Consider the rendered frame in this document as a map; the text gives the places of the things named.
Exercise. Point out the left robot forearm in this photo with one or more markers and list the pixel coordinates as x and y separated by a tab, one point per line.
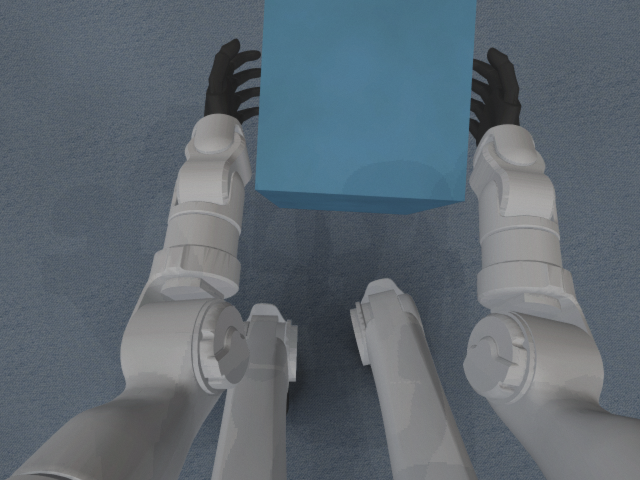
199	257

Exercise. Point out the right robot upper arm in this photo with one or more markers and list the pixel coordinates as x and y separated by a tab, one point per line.
543	378

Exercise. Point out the carton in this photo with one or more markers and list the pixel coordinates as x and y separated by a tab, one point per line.
365	104

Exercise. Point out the left robot thigh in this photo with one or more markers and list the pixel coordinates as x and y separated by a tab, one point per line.
252	439

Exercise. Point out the robot right hand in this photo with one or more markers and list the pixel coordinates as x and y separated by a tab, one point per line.
500	96

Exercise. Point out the robot left hand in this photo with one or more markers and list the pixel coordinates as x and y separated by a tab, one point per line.
220	95

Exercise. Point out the right robot forearm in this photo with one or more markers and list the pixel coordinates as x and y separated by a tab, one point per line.
519	232

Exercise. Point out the left robot shin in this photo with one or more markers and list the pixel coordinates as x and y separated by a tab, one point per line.
263	309

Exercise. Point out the left robot upper arm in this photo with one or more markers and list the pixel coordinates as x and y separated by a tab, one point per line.
178	357

